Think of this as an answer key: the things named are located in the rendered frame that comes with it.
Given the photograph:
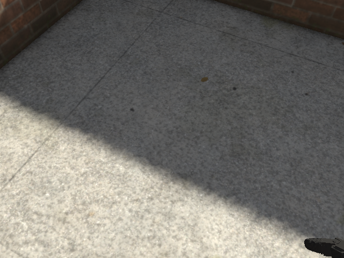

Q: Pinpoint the robot right hand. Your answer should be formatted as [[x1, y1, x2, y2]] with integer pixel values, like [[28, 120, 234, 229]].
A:
[[304, 238, 344, 258]]

